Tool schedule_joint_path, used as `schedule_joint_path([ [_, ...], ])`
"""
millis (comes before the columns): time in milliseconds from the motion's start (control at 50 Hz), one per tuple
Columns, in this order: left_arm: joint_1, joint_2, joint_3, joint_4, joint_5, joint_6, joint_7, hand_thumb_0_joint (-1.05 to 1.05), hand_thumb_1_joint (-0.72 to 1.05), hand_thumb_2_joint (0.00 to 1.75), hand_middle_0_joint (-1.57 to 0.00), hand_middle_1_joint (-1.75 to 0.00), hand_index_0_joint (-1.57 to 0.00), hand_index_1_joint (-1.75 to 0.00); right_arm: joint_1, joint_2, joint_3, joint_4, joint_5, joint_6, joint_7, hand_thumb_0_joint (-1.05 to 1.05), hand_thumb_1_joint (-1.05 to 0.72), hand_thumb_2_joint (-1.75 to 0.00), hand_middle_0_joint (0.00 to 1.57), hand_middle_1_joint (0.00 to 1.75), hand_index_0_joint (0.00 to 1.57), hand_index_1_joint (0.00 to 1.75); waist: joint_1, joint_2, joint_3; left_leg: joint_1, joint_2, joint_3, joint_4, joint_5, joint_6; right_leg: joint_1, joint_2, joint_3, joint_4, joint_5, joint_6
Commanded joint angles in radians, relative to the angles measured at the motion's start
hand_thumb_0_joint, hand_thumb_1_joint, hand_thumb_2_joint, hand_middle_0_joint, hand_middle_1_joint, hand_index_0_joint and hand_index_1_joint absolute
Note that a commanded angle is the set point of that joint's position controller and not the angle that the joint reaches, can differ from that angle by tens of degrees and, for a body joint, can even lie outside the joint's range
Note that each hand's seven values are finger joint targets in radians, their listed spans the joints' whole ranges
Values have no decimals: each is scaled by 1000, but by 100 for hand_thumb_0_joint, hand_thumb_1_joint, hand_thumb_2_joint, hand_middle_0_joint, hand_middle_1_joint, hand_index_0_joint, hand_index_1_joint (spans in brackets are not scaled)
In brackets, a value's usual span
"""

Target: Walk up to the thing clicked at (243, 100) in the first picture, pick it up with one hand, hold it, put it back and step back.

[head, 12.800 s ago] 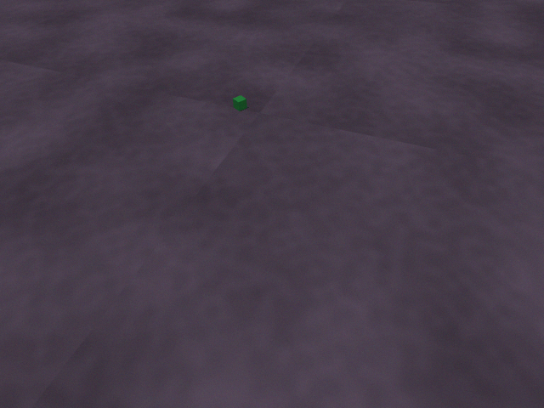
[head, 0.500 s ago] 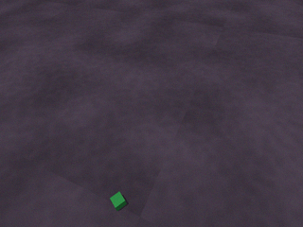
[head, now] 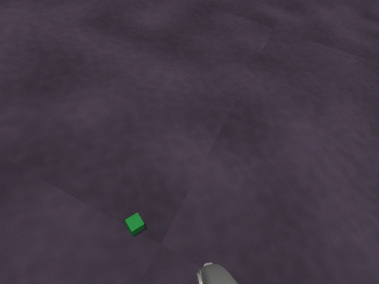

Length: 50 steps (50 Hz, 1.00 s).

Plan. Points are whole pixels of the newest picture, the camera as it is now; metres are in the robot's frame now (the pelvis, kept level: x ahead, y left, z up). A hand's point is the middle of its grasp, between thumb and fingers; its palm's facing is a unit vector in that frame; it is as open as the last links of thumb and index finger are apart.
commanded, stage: walk up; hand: left
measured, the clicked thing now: (134, 224) +0.49 +0.19 -0.73
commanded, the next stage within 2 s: stand in 1.66 s
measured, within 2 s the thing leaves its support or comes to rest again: neither
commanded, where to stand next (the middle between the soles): +0.05 -0.04 m, yaw -1 degrees
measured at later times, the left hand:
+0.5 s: hand out of the picture +0.08 +0.22 -0.11, palm faces -0.02 -0.85 -0.52, open 7.4 cm
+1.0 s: hand out of the picture +0.12 +0.26 -0.17, palm faces -0.02 -0.94 -0.35, open 7.4 cm
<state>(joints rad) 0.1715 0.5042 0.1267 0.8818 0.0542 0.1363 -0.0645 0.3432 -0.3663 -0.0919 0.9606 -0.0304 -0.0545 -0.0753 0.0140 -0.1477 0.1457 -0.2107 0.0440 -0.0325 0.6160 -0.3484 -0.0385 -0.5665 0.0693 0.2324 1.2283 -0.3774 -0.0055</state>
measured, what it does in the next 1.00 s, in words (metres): steps on the spot: right foot, then left foot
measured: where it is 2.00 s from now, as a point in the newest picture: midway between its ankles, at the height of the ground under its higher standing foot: outside the picture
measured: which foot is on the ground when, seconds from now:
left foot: down 0.00-0.24, up 0.26-0.72, down 0.74-1.00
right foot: up 0.00-0.20, down 0.22-0.76, up 0.78-1.00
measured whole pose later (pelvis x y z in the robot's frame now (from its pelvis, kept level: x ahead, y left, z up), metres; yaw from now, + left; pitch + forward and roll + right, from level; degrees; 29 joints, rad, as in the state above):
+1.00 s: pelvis +0.02 -0.02 -0.01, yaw +0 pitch -3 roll +0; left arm 0.17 0.44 0.07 0.78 0.03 0.09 0.00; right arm 0.20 -0.37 -0.04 0.80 0.00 -0.05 -0.06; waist 0.04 -0.11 0.18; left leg -0.35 0.02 -0.03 0.73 -0.32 -0.02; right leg -0.51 0.08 0.17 1.35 -0.49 -0.02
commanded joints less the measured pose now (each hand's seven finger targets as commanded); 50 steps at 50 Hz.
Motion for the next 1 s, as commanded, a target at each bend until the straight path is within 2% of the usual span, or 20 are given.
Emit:
schedule_joint_path([
  [0,-35,144,41,-117,0,-35,-15,0,90,90,-20,-30,-20,-30,34,-361,-93,-110,8,-42,-23,0,-90,-90,20,30,20,30,-25,320,-68,109,249,-220,-200,227,221,-108,-41,26,-45,42,23],
  [80,-46,147,31,-100,-23,-75,-28,0,90,90,-20,-30,-20,-30,29,-382,-87,-142,-1,-51,9,0,-90,-90,20,30,20,30,-52,438,-58,75,233,-171,-245,-8,231,0,-110,-107,-280,9,21],
  [180,219,137,53,14,-31,-125,-13,0,90,90,-20,-30,-20,-30,-49,-345,-52,-181,-25,-9,45,0,-90,-90,20,30,20,30,83,342,-81,-204,140,-9,96,82,193,500,-86,-269,-675,-58,-22],
  [200,278,189,69,31,-22,-141,2,0,90,90,-20,-30,-20,-30,19,-258,-19,-178,-13,-2,45,0,-90,-90,20,30,20,30,97,79,-93,-273,56,55,381,33,156,581,-70,-204,-765,-63,-16],
  [220,304,272,85,13,-5,-150,17,0,90,90,-20,-30,-20,-30,37,-174,12,-203,9,-3,40,0,-90,-90,20,30,20,30,106,-172,-52,-468,-58,1,576,-254,98,568,-278,179,-862,-86,-66],
  [240,224,293,69,-38,-10,-153,20,0,90,90,-20,-30,-20,-30,-37,-226,1,-239,22,-3,31,0,-90,-90,20,30,20,30,89,-114,-31,-530,-95,-59,634,-273,88,447,-428,475,-1029,-183,-181],
  [260,149,323,68,-64,-16,-150,18,0,90,90,-20,-30,-20,-30,-55,-299,-24,-233,21,-8,23,0,-90,-90,20,30,20,30,67,-72,-2,-473,-50,-110,661,-268,91,340,-478,561,-1091,-311,-250],
  [300,131,232,44,-55,-40,-177,36,0,90,90,-20,-30,-20,-30,-56,-330,-36,-187,31,0,51,0,-90,-90,20,30,20,30,29,132,61,-467,3,-171,601,-98,88,347,-386,300,-989,-212,-185],
  [400,203,216,30,-45,-69,-215,147,0,90,90,-20,-30,-20,-30,9,-250,-45,-234,-37,121,99,0,-90,-90,20,30,20,30,-24,130,8,-367,-40,-216,612,-14,37,319,-378,-8,-769,817,-106],
  [500,67,163,19,-140,-54,-199,157,0,90,90,-20,-30,-20,-30,-13,-251,-68,-265,-3,138,92,0,-90,-90,20,30,20,30,-32,-37,-66,-335,-113,-185,666,-40,6,281,-372,-120,-729,776,-211],
  [620,150,189,29,-123,-47,-180,163,0,90,90,-20,-30,-20,-30,-146,-246,-55,-310,1,117,88,0,-90,-90,20,30,20,30,56,-130,-133,-386,-34,-106,331,-88,21,527,-390,-93,-590,823,-206],
  [680,75,205,17,-138,-60,-166,160,0,90,90,-20,-30,-20,-30,-94,-229,-54,-266,5,99,94,0,-90,-90,20,30,20,30,13,-144,-185,-208,-45,11,73,-40,34,480,-351,-140,-485,887,-165],
  [720,37,146,-11,-155,-69,-149,140,0,90,90,-20,-30,-20,-30,-12,-253,-62,-205,14,68,87,0,-90,-90,20,30,20,30,-53,29,-258,35,-69,35,-173,358,59,362,-231,-233,-219,573,-90],
  [740,65,68,-30,-174,-67,-146,134,0,90,90,-20,-30,-20,-30,-4,-329,-79,-209,4,53,77,0,-90,-90,20,30,20,30,-52,279,-296,194,89,-243,-77,760,115,122,-136,-208,-50,50,-33],
  [760,71,44,-36,-183,-70,-135,143,0,90,90,-20,-30,-20,-30,-15,-383,-79,-225,18,52,77,0,-90,-90,20,30,20,30,-46,351,-328,247,277,-458,-43,1022,249,-22,0,-184,45,-329,-19],
  [780,11,106,-24,-154,-65,-128,160,0,90,90,-20,-30,-20,-30,13,-420,-86,-210,39,58,77,0,-90,-90,20,30,20,30,-89,366,-332,121,368,-611,-93,912,373,53,-21,-82,93,-351,-23],
  [800,18,136,-23,-138,-65,-129,157,0,90,90,-20,-30,-20,-30,-69,-365,-73,-219,46,60,68,0,-90,-90,20,30,20,30,-46,299,-289,93,331,-503,-83,810,369,60,-54,-51,101,-284,-23],
  [840,33,112,-14,-125,-62,-112,123,0,90,90,-20,-30,-20,-30,-112,-284,-41,-210,31,35,37,0,-90,-90,20,30,20,30,-4,197,-274,187,210,-297,7,769,249,-13,-40,20,83,-186,-36],
  [920,36,154,19,-181,-5,-66,76,0,90,90,-20,-30,-20,-30,84,-361,-78,-143,37,2,-25,0,-90,-90,20,30,20,30,-48,192,-265,347,296,-411,-14,647,264,-157,-40,40,159,-110,-10],
  [980,46,154,32,-187,0,-58,41,0,90,90,-20,-30,-20,-30,61,-355,-74,-165,25,-28,-42,0,-90,-90,20,30,20,30,-23,232,-140,150,294,-350,-72,494,281,-139,-51,47,172,-71,-8],
])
